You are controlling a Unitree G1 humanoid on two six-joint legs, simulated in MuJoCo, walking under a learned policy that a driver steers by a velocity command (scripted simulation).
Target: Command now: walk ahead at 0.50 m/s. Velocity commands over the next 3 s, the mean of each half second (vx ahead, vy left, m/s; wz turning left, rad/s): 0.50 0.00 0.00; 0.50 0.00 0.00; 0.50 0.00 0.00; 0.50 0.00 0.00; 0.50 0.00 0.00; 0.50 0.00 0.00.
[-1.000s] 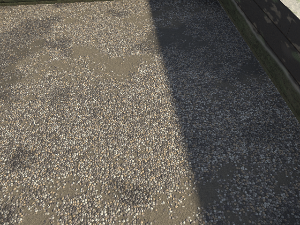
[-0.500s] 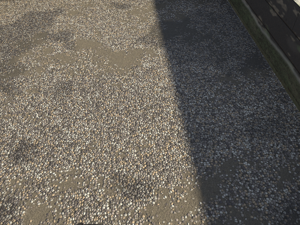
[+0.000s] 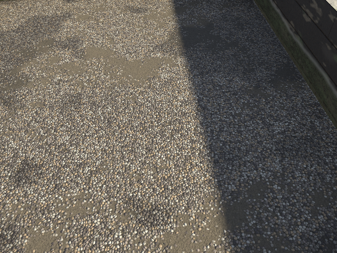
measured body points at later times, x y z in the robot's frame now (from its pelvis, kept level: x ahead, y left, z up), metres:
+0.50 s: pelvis +0.00 +0.00 +0.00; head -0.01 +0.00 +0.45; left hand +0.19 +0.19 -0.08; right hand +0.18 -0.20 -0.09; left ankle -0.02 +0.13 -0.72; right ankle -0.05 -0.09 -0.72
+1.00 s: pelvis +0.00 +0.00 +0.00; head -0.01 +0.00 +0.45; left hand +0.19 +0.19 -0.08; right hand +0.18 -0.20 -0.09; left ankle -0.02 +0.13 -0.72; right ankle -0.05 -0.09 -0.72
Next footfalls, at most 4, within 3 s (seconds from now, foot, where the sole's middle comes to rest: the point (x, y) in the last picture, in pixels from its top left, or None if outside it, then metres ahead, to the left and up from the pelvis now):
none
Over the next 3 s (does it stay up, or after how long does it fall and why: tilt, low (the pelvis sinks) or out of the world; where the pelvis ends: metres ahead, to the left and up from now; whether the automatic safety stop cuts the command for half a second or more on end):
stays up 0.00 0.00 0.00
